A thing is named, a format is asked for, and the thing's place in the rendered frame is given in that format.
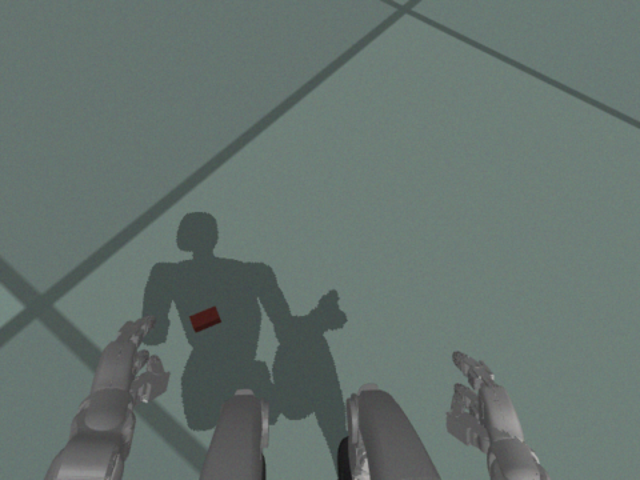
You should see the small box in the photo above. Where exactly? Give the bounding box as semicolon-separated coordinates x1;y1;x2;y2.
189;306;221;333

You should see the right robot arm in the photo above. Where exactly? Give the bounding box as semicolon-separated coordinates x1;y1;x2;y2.
487;439;551;480

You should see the left robot hand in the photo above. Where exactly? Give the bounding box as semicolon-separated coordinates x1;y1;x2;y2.
90;315;170;408

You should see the left robot arm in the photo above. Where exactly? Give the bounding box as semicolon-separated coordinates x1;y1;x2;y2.
44;388;136;480

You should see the right robot hand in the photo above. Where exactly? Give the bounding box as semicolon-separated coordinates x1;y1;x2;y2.
446;351;525;454

